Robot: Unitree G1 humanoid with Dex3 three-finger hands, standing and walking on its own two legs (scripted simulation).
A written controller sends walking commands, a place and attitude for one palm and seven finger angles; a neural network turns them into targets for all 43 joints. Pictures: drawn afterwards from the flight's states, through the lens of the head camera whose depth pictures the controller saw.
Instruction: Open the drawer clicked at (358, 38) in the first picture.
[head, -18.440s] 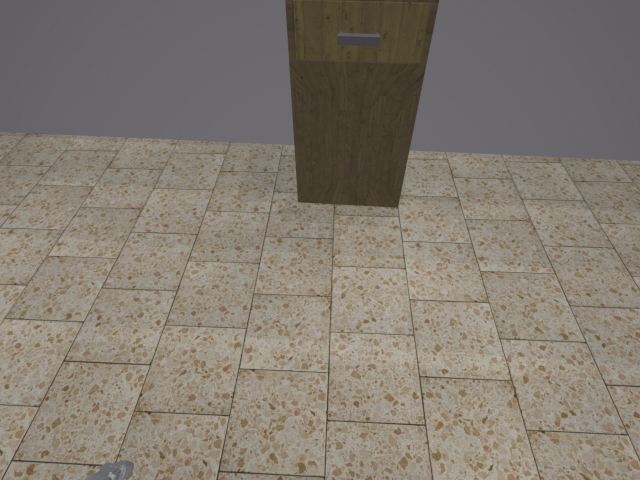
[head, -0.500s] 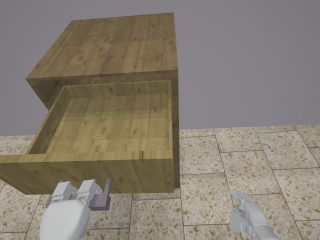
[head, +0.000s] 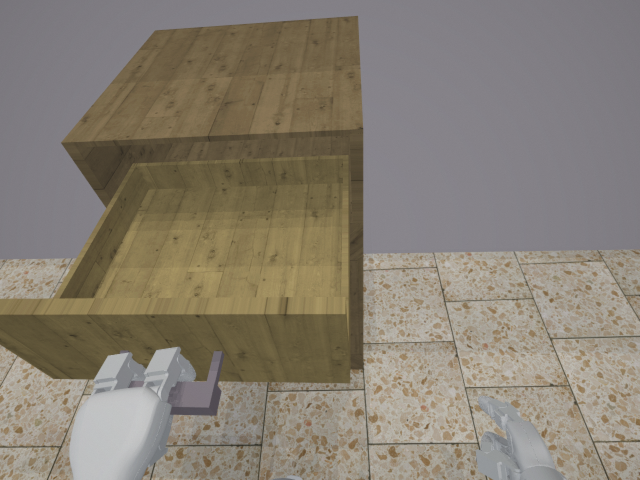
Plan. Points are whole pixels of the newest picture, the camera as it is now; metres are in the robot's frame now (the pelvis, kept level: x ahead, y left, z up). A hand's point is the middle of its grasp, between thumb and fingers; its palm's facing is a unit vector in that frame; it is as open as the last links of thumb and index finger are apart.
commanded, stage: open the thumb to release the handle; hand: left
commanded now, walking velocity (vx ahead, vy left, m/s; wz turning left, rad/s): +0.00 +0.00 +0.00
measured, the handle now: (164, 378) +0.22 +0.21 +0.05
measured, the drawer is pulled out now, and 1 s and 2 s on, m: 0.30 0.30 0.30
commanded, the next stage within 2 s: lift the hand off the handle in 0.32 s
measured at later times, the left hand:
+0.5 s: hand (152, 435) +0.17 +0.21 +0.03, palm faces +0.06 -0.14 -0.99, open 13.6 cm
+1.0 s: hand (144, 415) +0.18 +0.21 +0.05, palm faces +0.04 -0.15 -0.99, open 13.4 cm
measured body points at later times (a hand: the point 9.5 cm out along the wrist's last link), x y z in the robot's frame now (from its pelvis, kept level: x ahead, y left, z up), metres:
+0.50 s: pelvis -0.01 +0.00 +0.01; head +0.00 -0.03 +0.45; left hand +0.16 +0.21 +0.09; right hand +0.21 -0.21 -0.08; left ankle +0.02 +0.13 -0.68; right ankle -0.03 -0.09 -0.68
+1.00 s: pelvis -0.02 +0.01 +0.02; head -0.01 -0.03 +0.47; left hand +0.17 +0.22 +0.10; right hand +0.20 -0.20 -0.07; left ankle +0.02 +0.13 -0.68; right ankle -0.03 -0.09 -0.68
